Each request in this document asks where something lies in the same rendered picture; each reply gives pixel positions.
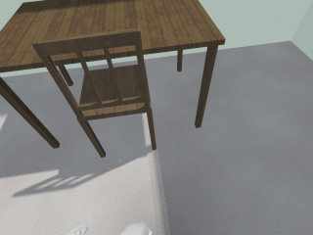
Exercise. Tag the left robot hand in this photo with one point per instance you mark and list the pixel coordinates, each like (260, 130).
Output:
(79, 230)

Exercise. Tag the table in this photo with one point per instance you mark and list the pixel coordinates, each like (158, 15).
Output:
(165, 26)

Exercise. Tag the left robot thigh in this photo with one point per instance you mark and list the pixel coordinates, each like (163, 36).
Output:
(137, 229)

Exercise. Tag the chair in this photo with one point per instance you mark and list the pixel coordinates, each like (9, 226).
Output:
(105, 93)

